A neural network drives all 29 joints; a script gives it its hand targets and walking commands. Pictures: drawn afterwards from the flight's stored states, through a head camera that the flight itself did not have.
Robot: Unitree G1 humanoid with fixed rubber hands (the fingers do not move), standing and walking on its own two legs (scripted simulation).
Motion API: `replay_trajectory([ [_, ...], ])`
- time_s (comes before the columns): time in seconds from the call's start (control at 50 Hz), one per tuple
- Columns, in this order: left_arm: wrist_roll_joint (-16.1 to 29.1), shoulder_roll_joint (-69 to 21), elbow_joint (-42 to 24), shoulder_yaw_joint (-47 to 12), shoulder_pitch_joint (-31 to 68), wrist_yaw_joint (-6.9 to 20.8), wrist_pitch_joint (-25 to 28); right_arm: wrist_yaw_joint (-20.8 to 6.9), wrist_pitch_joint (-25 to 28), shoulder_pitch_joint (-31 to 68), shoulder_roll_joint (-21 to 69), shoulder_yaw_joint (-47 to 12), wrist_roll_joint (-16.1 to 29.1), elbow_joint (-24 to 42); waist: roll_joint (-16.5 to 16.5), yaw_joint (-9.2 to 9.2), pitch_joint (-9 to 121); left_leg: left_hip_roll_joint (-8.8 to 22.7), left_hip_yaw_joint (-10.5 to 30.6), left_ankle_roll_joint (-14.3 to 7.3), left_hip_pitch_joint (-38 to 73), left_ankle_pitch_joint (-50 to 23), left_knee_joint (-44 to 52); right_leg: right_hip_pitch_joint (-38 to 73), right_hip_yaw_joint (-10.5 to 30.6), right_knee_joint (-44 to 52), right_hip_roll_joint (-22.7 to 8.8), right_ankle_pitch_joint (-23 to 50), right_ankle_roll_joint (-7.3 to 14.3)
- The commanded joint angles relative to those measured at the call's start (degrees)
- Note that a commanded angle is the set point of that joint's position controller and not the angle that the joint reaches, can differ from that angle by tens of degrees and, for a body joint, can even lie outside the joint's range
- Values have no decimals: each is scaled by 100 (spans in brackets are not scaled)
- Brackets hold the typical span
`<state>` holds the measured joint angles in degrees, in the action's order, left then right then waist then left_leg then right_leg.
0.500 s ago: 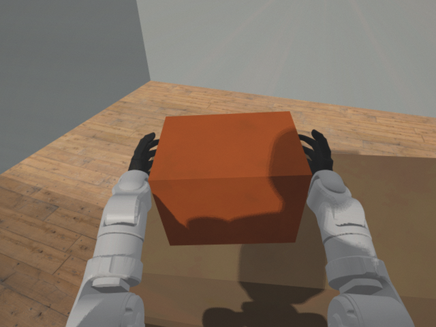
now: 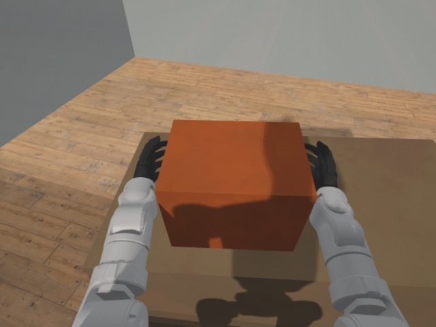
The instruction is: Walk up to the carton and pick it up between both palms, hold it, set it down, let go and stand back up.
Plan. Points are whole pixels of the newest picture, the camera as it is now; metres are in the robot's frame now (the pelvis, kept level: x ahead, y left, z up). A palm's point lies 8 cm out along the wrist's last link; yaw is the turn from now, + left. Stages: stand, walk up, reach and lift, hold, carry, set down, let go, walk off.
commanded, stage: set down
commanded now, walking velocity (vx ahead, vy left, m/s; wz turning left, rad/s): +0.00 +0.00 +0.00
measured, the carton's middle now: (233, 185) +0.37 -0.02 +0.09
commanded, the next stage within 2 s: none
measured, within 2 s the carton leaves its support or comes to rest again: neither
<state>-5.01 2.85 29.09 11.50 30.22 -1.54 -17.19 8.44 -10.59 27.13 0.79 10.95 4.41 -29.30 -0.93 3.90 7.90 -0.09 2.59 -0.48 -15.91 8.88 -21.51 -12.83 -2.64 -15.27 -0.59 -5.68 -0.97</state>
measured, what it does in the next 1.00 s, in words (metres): stands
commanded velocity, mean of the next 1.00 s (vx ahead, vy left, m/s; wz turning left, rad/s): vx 0.00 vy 0.00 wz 0.00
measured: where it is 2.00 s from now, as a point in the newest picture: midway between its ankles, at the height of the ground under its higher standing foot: outside the picture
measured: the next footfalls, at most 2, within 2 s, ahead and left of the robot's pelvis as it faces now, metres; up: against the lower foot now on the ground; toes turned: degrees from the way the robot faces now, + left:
none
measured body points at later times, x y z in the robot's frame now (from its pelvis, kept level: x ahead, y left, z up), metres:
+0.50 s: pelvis +0.01 +0.00 +0.00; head +0.00 +0.01 +0.45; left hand +0.41 +0.13 +0.09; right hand +0.36 -0.20 +0.09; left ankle +0.02 +0.11 -0.75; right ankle +0.02 -0.13 -0.75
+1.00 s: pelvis +0.03 +0.00 +0.00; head +0.03 +0.01 +0.45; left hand +0.43 +0.12 +0.06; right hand +0.36 -0.20 +0.06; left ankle +0.02 +0.11 -0.75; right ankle +0.02 -0.13 -0.75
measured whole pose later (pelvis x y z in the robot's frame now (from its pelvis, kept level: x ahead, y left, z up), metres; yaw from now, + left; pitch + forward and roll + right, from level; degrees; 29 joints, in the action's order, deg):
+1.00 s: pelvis +0.03 +0.00 +0.00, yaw +0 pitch +6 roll -1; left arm -5.0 2.9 48.9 11.5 32.3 -0.3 0.7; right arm 7.2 2.5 22.6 3.3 15.5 0.1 -37.2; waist -0.7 5.8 7.2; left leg -0.1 2.6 -0.5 -15.9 10.9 -21.2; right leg -12.8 -2.6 -15.0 -0.6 -7.6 -1.1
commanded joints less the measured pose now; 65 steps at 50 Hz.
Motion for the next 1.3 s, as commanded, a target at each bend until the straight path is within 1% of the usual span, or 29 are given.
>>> replay_trajectory([
  [0.0, 632, -4011, -1211, -3007, 4569, 893, 752, -759, 741, 5126, 3475, -3030, -19, 1865, 351, 188, 2894, -194, -139, 209, 1327, -1071, 343, 1908, 26, -210, 381, 1391, 8],
  [0.06, 747, -4075, -1234, -3116, 4945, 887, 947, -793, 808, 5229, 3597, -3022, -106, 1799, 329, 246, 2896, -199, -98, 209, 1307, -756, 431, 1779, 16, -164, 376, 1007, -1],
  [0.1, 699, -4077, -1185, -3132, 4854, 863, 1018, -795, 814, 4923, 3543, -2869, -270, 1580, 280, 332, 2980, -198, -108, 261, 1370, -934, 367, 1745, 7, -171, 360, 1192, 8],
  [0.16, 672, -4081, -842, -3044, 4966, 903, 1128, -812, 849, 4987, 3530, -2734, -360, 1346, 252, 359, 2857, -166, -100, 275, 1373, -740, 393, 1528, 4, -141, 356, 925, 1],
  [0.22, 504, -3922, -592, -2757, 4985, 952, 1161, -885, 852, 4847, 3450, -2563, -497, 1012, 238, 276, 2380, -163, -116, 223, 1366, -499, 512, 1463, -8, -76, 379, 619, 11],
  [0.3, 439, -3985, -351, -2643, 4906, 979, 1314, -892, 979, 5023, 3571, -2647, -504, 1250, 343, 236, 2788, -198, -151, 176, 1223, -532, 481, 1695, 48, -171, 316, 1003, -42],
  [0.32, 353, -3968, -177, -2568, 4944, 974, 1349, -915, 1016, 5028, 3560, -2582, -533, 1183, 253, 194, 2733, -212, -166, 205, 1084, -416, 501, 1653, 45, -150, 313, 859, -39],
  [0.36, 385, -4051, -44, -2564, 4956, 978, 1462, -923, 1053, 5008, 3515, -2502, -633, 991, 252, 303, 2484, -183, -116, 191, 1134, -395, 504, 1566, 2, -152, 334, 830, -34],
  [0.38, 316, -3927, -82, -2449, 4887, 971, 1512, -952, 1087, 4956, 3576, -2582, -610, 990, 285, 112, 2589, -201, -177, 171, 1066, -515, 502, 1651, 55, -200, 280, 981, -59],
  [0.42, 369, -3963, -162, -2589, 4956, 978, 1586, -937, 1138, 4823, 3615, -2613, -614, 979, 260, 280, 2796, -210, -151, 224, 1129, -832, 439, 1812, 20, -250, 328, 1351, -49],
  [0.48, 284, -3921, -17, -2487, 4997, 998, 1682, -952, 1185, 4841, 3584, -2628, -626, 962, 227, 196, 2689, -198, -142, 226, 1111, -780, 436, 1811, 37, -255, 317, 1306, -71],
  [0.52, 286, -4004, 68, -2523, 4971, 1000, 1771, -945, 1261, 4829, 3662, -2570, -731, 907, 304, 253, 2845, -187, -142, 241, 1107, -866, 381, 1827, 24, -279, 309, 1477, -82],
  [0.62, 152, -4040, 263, -2532, 4800, 1012, 1911, -926, 1412, 4581, 3532, -2508, -790, 732, 136, 362, 2708, -175, -114, 312, 1245, -1173, 353, 1741, -16, -274, 322, 1653, -72],
  [0.64, 136, -3940, 339, -2412, 4891, 1036, 1965, -927, 1416, 4588, 3610, -2566, -791, 682, 208, 244, 2655, -194, -166, 277, 1094, -1089, 332, 1818, 37, -276, 270, 1690, -87],
  [0.7, 200, -4036, 341, -2498, 4952, 1004, 2099, -938, 1564, 4632, 3616, -2498, -881, 740, 190, 349, 2824, -190, -131, 292, 1071, -1105, 301, 1685, 0, -301, 292, 1643, -47],
  [0.76, 92, -3969, 531, -2456, 4901, 1021, 2197, -930, 1589, 4403, 3578, -2436, -902, 435, 134, 357, 2798, -175, -139, 330, 1184, -1368, 234, 1692, 14, -339, 290, 1932, -72],
  [0.78, 81, -3890, 496, -2460, 4957, 1013, 2244, -913, 1598, 4178, 3580, -2397, -974, 247, 119, 439, 2822, -166, -133, 349, 1208, -1382, 219, 1696, -18, -333, 291, 1959, -63],
  [0.8, 114, -3968, 502, -2497, 4880, 1010, 2283, -919, 1636, 4288, 3637, -2481, -945, 418, 132, 360, 2894, -166, -122, 340, 1230, -1456, 206, 1719, 3, -339, 295, 2017, -68],
  [0.9, 79, -4046, 690, -2537, 4806, 949, 2524, -915, 1841, 4284, 3664, -2526, -983, 371, 103, 412, 2846, -128, -57, 379, 1164, -1760, 78, 1602, 0, -363, 313, 2175, -46],
  [0.92, -2, -4040, 776, -2457, 4746, 972, 2511, -942, 1854, 4201, 3652, -2504, -1001, 283, 36, 337, 2832, -163, -112, 395, 1149, -1658, 90, 1588, -14, -363, 299, 2118, -53],
  [0.98, -35, -3966, 910, -2399, 4880, 971, 2637, -974, 1906, 4061, 3610, -2393, -1073, 124, 23, 395, 2810, -138, -109, 372, 1094, -1543, 107, 1538, -31, -370, 276, 1981, -34],
  [1.0, 4, -4027, 980, -2429, 4802, 995, 2638, -943, 1932, 4123, 3715, -2431, -1093, 162, 151, 412, 2763, -143, -96, 364, 1045, -1521, 97, 1621, -6, -375, 280, 2102, -50],
  [1.04, -109, -3839, 1133, -2307, 4911, 1014, 2697, -997, 1930, 4009, 3627, -2262, -1169, -141, 103, 326, 2597, -144, -108, 342, 910, -1205, 185, 1574, -9, -384, 246, 1857, -46],
  [1.08, -94, -3945, 1158, -2280, 4899, 999, 2777, -1008, 1997, 4034, 3634, -2287, -1188, -59, 58, 345, 2636, -145, -126, 385, 952, -1337, 160, 1571, -49, -417, 253, 1900, -44],
  [1.1, -56, -3996, 1406, -2343, 4889, 1006, 2794, -990, 2055, 4236, 3613, -2183, -1238, 53, 138, 455, 2601, -102, -95, 372, 876, -1221, 146, 1442, -81, -375, 259, 1825, -23],
  [1.12, -22, -4049, 1277, -2415, 4968, 981, 2852, -1010, 2097, 4184, 3621, -2224, -1223, -1, 72, 510, 2768, -99, -75, 408, 1059, -1434, 102, 1328, -88, -390, 284, 1976, -23],
  [1.2, -118, -4055, 1399, -2328, 4885, 955, 3056, -1030, 2239, 4068, 3729, -2342, -1270, -15, 75, 384, 2906, -117, -90, 389, 897, -1583, 11, 1494, -43, -485, 236, 2289, -42],
  [1.26, -96, -4121, 1480, -2444, 4974, 921, 3187, -1064, 2337, 4054, 3739, -2270, -1281, -239, -96, 410, 2894, -104, -97, 436, 920, -1572, 7, 1291, -58, -452, 245, 2144, 12],
  [1.28, -83, -4062, 1540, -2420, 4957, 917, 3261, -1060, 2376, 4142, 3796, -2323, -1310, -88, 27, 348, 3006, -84, -125, 409, 846, -1547, -25, 1333, -57, -506, 223, 2228, -21],
])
